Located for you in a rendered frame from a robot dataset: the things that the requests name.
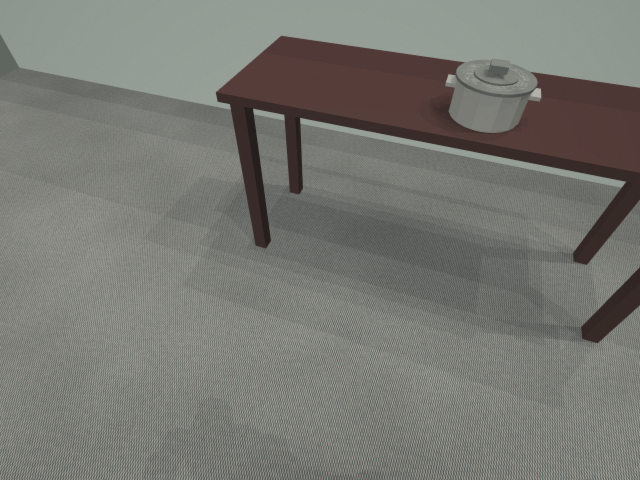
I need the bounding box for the lid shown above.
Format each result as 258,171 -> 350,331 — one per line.
456,60 -> 538,98

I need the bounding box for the pot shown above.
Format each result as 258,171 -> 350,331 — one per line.
445,74 -> 541,133

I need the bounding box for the knob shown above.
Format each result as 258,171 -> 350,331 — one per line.
489,58 -> 510,75

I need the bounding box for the table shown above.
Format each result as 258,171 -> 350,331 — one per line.
216,36 -> 640,343

